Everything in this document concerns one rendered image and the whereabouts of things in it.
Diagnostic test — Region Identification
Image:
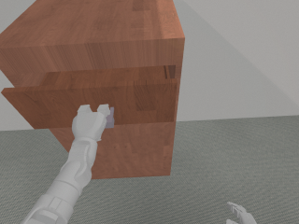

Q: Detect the drawer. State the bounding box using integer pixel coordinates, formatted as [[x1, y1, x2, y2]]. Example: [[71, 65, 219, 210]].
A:
[[1, 65, 178, 130]]

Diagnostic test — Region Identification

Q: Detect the robot left forearm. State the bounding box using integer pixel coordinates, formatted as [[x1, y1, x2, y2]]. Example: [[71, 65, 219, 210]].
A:
[[21, 137, 98, 224]]

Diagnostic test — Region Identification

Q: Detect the right robot hand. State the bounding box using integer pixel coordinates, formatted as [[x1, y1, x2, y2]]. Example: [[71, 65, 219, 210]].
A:
[[226, 202, 257, 224]]

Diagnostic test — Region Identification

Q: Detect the cabinet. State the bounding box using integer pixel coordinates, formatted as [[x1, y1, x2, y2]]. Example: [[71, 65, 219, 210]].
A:
[[0, 0, 185, 180]]

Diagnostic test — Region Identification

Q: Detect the handle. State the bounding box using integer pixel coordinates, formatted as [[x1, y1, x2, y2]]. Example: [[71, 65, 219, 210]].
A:
[[105, 106, 115, 129]]

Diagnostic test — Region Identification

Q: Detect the left robot hand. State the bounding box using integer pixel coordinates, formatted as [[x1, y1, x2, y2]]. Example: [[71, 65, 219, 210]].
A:
[[72, 104, 110, 142]]

